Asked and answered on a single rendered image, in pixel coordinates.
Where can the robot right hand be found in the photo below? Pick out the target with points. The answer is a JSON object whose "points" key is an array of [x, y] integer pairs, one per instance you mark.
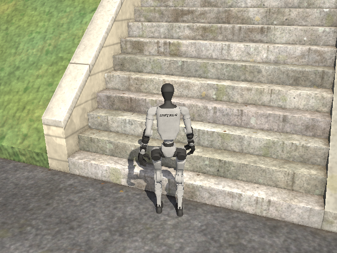
{"points": [[190, 147]]}

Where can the right robot upper arm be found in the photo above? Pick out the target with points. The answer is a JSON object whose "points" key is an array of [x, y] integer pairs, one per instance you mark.
{"points": [[186, 118]]}

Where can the robot left hand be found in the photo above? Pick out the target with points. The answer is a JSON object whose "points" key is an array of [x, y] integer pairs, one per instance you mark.
{"points": [[141, 160]]}

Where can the robot left foot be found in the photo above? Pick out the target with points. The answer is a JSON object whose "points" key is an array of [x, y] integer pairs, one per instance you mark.
{"points": [[158, 208]]}

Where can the right robot forearm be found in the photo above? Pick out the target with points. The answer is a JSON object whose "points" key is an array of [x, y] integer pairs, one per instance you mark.
{"points": [[190, 138]]}

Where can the robot torso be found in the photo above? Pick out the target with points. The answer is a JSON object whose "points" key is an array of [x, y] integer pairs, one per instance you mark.
{"points": [[168, 127]]}

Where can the left robot forearm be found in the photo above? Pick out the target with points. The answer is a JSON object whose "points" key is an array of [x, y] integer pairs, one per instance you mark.
{"points": [[144, 143]]}

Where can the left robot upper arm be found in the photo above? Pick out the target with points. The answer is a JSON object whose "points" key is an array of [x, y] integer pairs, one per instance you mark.
{"points": [[149, 121]]}

